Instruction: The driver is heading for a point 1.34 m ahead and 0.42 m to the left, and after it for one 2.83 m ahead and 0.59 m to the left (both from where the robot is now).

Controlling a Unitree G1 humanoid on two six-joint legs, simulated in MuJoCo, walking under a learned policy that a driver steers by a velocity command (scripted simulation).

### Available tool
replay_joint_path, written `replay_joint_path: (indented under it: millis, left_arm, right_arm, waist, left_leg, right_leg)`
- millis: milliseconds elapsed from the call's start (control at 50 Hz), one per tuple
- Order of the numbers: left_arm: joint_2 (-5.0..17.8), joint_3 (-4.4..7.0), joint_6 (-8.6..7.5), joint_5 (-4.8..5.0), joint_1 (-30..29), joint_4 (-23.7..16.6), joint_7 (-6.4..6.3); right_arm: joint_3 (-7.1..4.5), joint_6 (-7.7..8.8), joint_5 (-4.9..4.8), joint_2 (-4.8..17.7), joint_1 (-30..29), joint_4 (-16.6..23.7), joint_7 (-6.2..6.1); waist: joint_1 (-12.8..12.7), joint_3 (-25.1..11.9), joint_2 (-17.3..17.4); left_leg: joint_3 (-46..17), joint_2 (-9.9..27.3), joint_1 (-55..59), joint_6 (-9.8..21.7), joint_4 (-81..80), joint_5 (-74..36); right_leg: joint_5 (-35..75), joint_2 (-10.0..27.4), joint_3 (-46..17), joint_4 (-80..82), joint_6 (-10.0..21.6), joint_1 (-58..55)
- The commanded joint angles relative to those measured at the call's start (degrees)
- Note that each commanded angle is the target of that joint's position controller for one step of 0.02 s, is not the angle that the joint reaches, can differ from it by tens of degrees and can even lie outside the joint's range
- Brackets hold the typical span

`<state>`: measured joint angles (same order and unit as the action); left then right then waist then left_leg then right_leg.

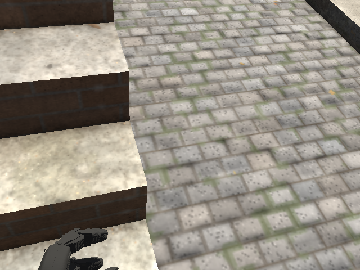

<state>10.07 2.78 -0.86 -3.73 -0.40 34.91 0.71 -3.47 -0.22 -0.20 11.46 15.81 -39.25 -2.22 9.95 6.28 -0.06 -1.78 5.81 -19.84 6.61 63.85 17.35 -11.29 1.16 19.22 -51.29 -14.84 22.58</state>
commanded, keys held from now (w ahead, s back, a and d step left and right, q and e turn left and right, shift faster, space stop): w+q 0.82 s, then w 0.02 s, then w+e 0.16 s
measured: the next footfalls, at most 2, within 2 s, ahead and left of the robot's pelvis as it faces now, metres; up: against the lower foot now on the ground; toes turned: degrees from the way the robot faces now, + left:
left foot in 0.16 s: -0.11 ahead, +0.07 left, -0.19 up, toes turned -7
right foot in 0.28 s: +0.21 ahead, -0.12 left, -0.19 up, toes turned +9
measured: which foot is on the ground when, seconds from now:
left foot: up 0.00-0.14, down 0.16-0.28, up 0.30-0.66, down 0.68-1.00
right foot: down 0.00-0.06, up 0.08-0.26, down 0.28-0.68, up 0.70-1.00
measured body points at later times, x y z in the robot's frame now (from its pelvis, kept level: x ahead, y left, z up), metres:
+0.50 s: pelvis +0.00 -0.08 -0.16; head +0.03 -0.06 +0.29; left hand +0.11 +0.20 -0.25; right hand +0.21 -0.31 -0.25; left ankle -0.10 -0.02 -0.65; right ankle +0.17 -0.13 -0.87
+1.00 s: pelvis -0.13 -0.08 -0.14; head -0.15 -0.04 +0.31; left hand -0.20 +0.19 -0.28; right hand +0.14 -0.13 -0.20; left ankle -0.14 -0.02 -0.87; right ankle -0.06 -0.26 -0.74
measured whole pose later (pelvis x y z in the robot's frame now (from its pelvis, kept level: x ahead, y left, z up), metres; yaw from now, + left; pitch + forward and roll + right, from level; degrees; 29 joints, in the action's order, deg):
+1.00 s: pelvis -0.13 -0.08 -0.14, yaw +37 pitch +0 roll -3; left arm 14.0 4.1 3.6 1.6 11.5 44.0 -3.4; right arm 2.0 -1.9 1.9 7.6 8.3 -33.2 -3.1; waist -1.9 0.3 -3.3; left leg -4.4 -4.3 -18.4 5.0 32.1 13.6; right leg -15.6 -0.7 -4.7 -79.1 -8.2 32.8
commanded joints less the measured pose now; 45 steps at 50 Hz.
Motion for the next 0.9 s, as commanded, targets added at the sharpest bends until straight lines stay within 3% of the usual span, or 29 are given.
replay_joint_path:
  millis: [20,40,60,80,100,160,180,200,220,260,280,300,320,340,360,380,420,440,480,560,640,660,680,700,720,740,760,800,900]
  left_arm:
    - [2.30,0.41,-4.29,1.36,-24.86,-10.06,2.55]
    - [2.12,0.32,-4.14,1.16,-23.59,-10.39,4.16]
    - [3.29,0.76,-3.48,0.42,-19.01,-8.57,5.09]
    - [3.87,1.20,-3.17,-0.41,-22.85,-10.09,5.49]
    - [1.85,0.50,-2.34,0.05,-24.94,-11.14,5.51]
    - [-5.93,-2.94,-1.65,1.11,-26.80,-17.64,2.49]
    - [-5.58,-4.04,-3.49,3.12,-21.50,-22.06,1.44]
    - [0.50,-3.25,-5.14,4.29,-22.76,-22.89,0.53]
    - [1.25,-1.92,-5.41,3.44,-17.33,-20.00,-0.25]
    - [4.58,1.49,-1.18,5.02,5.31,-10.60,-2.86]
    - [8.47,2.16,-1.17,2.17,4.33,-10.93,-2.94]
    - [15.00,3.57,-0.85,1.83,11.57,-10.21,-2.42]
    - [15.71,5.01,0.98,2.69,3.80,-11.25,-2.31]
    - [9.85,3.80,1.67,3.52,-6.28,-12.53,-2.27]
    - [5.90,2.45,1.44,4.39,-12.25,-13.09,-2.24]
    - [4.90,1.85,0.61,4.43,-12.27,-10.54,-3.15]
    - [7.95,2.61,-0.40,1.90,-8.19,-5.47,-3.79]
    - [3.75,1.05,-1.47,3.93,-14.30,-5.81,-3.48]
    - [5.12,0.27,-2.21,2.52,-7.88,-3.61,-4.14]
    - [11.10,1.48,0.75,5.50,-12.95,-4.30,-5.15]
    - [13.44,3.16,1.47,6.25,-1.84,-1.24,-3.76]
    - [12.07,3.18,1.76,6.93,0.34,0.13,-3.32]
    - [9.61,3.21,2.62,6.73,3.44,2.60,-2.53]
    - [6.15,2.59,3.01,4.11,2.41,-1.13,-2.21]
    - [12.10,4.10,3.25,4.49,-10.22,-2.92,-3.08]
    - [10.95,4.36,4.07,6.09,-6.67,-1.65,-4.20]
    - [8.58,3.64,4.79,5.02,-2.08,0.64,-5.19]
    - [9.50,3.38,4.65,3.80,4.00,3.36,-5.49]
    - [6.28,1.52,2.75,4.43,1.89,1.76,-4.49]
  right_arm:
    - [-2.46,-2.24,0.95,2.95,27.62,-8.57,-0.84]
    - [-1.74,-1.25,1.59,0.76,27.07,-8.49,-0.62]
    - [-1.38,-0.37,3.13,-0.88,23.57,-7.18,-0.10]
    - [-2.57,0.73,3.41,2.34,29.14,-8.53,-0.56]
    - [-2.35,1.27,4.26,1.52,32.77,-9.76,-0.53]
    - [-0.99,4.23,4.17,1.13,28.62,-9.78,1.70]
    - [-1.79,5.48,2.61,3.79,24.16,-8.06,0.42]
    - [-3.38,5.44,2.43,6.18,15.37,-4.05,-1.41]
    - [-3.63,4.00,1.93,4.49,6.10,-3.62,-1.82]
    - [-6.32,4.12,-1.61,12.50,4.42,-2.19,0.44]
    - [-4.91,5.49,-3.30,4.59,13.09,-1.30,2.30]
    - [-3.20,4.24,-5.37,0.63,21.73,1.99,2.36]
    - [-4.50,2.63,-3.18,7.06,24.53,1.63,1.82]
    - [-4.96,0.36,1.52,6.70,18.85,-0.09,1.29]
    - [-5.13,-1.03,4.28,5.42,15.46,-0.21,0.54]
    - [-4.91,-1.24,4.82,4.21,15.27,-0.76,0.20]
    - [-2.85,-1.96,2.94,-0.02,14.58,-0.43,0.70]
    - [-2.88,-2.20,-0.98,3.11,9.96,1.46,-1.60]
    - [-1.89,-1.48,-0.97,3.07,5.73,4.91,-2.73]
    - [0.67,-4.41,0.78,3.01,6.55,8.88,-1.71]
    - [-0.17,-5.99,0.39,7.43,3.90,7.88,0.50]
    - [-0.74,-6.44,0.54,7.88,6.33,6.36,0.59]
    - [-0.96,-6.00,0.82,7.66,8.33,5.27,0.26]
    - [-2.93,-4.81,2.59,19.40,8.77,7.90,-0.55]
    - [-2.70,-2.17,7.16,19.73,4.09,11.35,0.58]
    - [-2.00,-1.26,6.29,19.38,-8.29,12.50,0.63]
    - [-0.93,-1.59,3.89,17.11,-16.35,13.32,0.37]
    - [1.82,-1.63,0.99,9.31,-16.26,13.24,0.58]
    - [3.48,-1.40,2.30,3.75,-6.72,11.47,-0.81]
  waist:
    - [11.42,8.19,13.67]
    - [8.40,7.94,12.64]
    - [4.00,5.19,3.37]
    - [7.23,3.97,5.40]
    - [8.57,1.56,4.57]
    - [0.22,-3.95,1.10]
    - [-6.32,-0.23,12.29]
    - [-5.79,2.20,15.17]
    - [-11.01,-4.76,8.64]
    - [-19.63,-24.38,4.72]
    - [-11.98,-29.88,-8.45]
    - [-10.90,-40.10,-28.47]
    - [-9.41,-47.31,-31.98]
    - [-5.18,-34.55,-22.28]
    - [-2.59,-24.40,-14.59]
    - [-0.87,-18.12,-8.57]
    - [1.64,-12.30,-1.30]
    - [-1.88,-3.62,-1.00]
    - [-5.09,-11.79,-0.82]
    - [-2.03,-12.79,-6.76]
    - [-8.02,-13.31,-7.24]
    - [-8.09,-11.44,-4.75]
    - [-7.72,-6.69,6.72]
    - [-7.74,-3.31,28.53]
    - [-2.13,-0.79,13.54]
    - [-8.85,2.13,14.30]
    - [-12.38,2.47,16.67]
    - [-12.78,0.65,7.85]
    - [-8.95,-12.38,2.42]
  left_leg:
    - [3.47,-6.40,3.29,2.28,-30.76,-10.28]
    - [-1.21,-4.29,10.17,3.02,-39.07,-27.92]
    - [-1.62,-4.41,14.03,2.82,-43.75,-31.77]
    - [-6.89,-1.49,22.09,2.80,-45.79,-33.37]
    - [-8.60,0.81,25.83,3.68,-48.25,-34.51]
    - [-15.85,1.31,25.42,6.71,-40.32,-61.04]
    - [-26.16,2.39,24.95,6.31,-38.92,-77.27]
    - [-27.95,5.04,24.90,3.49,-41.83,-80.00]
    - [-22.66,-0.53,14.60,-1.47,-39.13,-71.48]
    - [-23.91,-1.28,6.68,-3.03,-23.80,-64.29]
    - [-20.31,-6.68,-5.65,-4.86,-12.06,-10.72]
    - [-14.09,-14.40,-14.99,-5.13,13.67,27.63]
    - [-7.64,-12.50,-12.62,-6.62,32.79,18.52]
    - [-2.61,-10.46,-15.84,-7.41,43.72,7.07]
    - [2.63,-11.15,-18.40,-8.51,52.51,3.12]
    - [2.38,-10.48,-17.84,-8.32,53.75,2.18]
    - [2.30,-9.01,-8.73,-5.85,46.11,3.98]
    - [0.97,-6.87,-11.51,-10.71,47.11,12.28]
    - [-0.75,-6.32,-11.45,-13.24,44.70,15.85]
    - [2.95,-4.42,3.79,-9.86,11.17,10.69]
    - [5.85,-2.99,9.84,-2.92,-21.00,8.75]
    - [5.01,-4.86,10.88,-1.01,-28.41,9.78]
    - [-1.73,-5.27,12.86,1.74,-33.77,7.92]
    - [-35.65,14.15,6.07,12.90,-44.41,-10.98]
    - [-39.08,18.07,-10.50,18.17,-52.99,1.85]
    - [-30.44,12.67,-16.07,12.49,-53.71,12.15]
    - [-24.32,8.00,-16.21,6.99,-49.66,13.32]
    - [-17.47,3.53,-12.73,4.03,-43.61,3.43]
    - [-17.29,4.30,14.69,3.66,-37.23,-22.41]
  right_leg:
    - [4.94,-0.66,-3.67,7.50,9.71,3.20]
    - [-10.40,-4.45,-1.89,4.99,10.59,7.70]
    - [-12.30,-6.21,-2.72,4.12,12.76,6.83]
    - [-15.20,-8.01,-7.06,-9.62,13.30,14.54]
    - [-20.14,-8.28,-10.38,-20.77,13.64,18.92]
    - [-23.61,-10.64,-11.79,-45.50,13.69,33.98]
    - [-22.05,-5.47,-15.14,-29.94,12.03,38.52]
    - [-17.92,0.47,-18.74,-0.76,11.52,32.41]
    - [-3.91,-0.12,-21.52,22.82,13.26,4.76]
    - [36.01,1.69,-24.74,26.03,16.07,-32.14]
    - [44.29,12.55,-25.81,17.87,15.44,-45.29]
    - [75.52,34.34,-42.04,13.89,16.22,-51.85]
    - [33.95,32.27,-55.60,32.51,21.36,-38.40]
    - [-18.57,25.83,-52.70,41.59,24.59,-20.39]
    - [-24.54,22.23,-46.05,41.50,23.62,-11.17]
    - [-17.85,19.61,-36.72,40.24,23.45,-3.13]
    - [-13.40,16.82,-25.07,40.59,22.89,10.76]
    - [15.98,18.97,-22.91,33.74,25.59,7.28]
    - [33.89,20.14,-23.12,30.72,29.99,-1.54]
    - [-2.00,14.30,-11.96,37.57,23.08,5.18]
    - [-16.62,20.52,-17.15,37.24,22.64,0.12]
    - [-20.27,18.48,-14.55,31.49,20.01,1.98]
    - [-24.59,13.27,-8.68,15.35,14.80,11.90]
    - [-29.68,3.12,-7.90,-10.05,7.02,28.45]
    - [-27.54,1.15,-21.78,-27.89,6.33,26.03]
    - [-20.02,0.07,-23.79,-37.55,7.11,23.58]
    - [-14.93,0.28,-22.52,-47.76,7.57,25.16]
    - [-5.07,-0.16,-21.66,-52.62,7.27,23.93]
    - [-1.75,0.51,-23.33,-41.92,6.93,26.02]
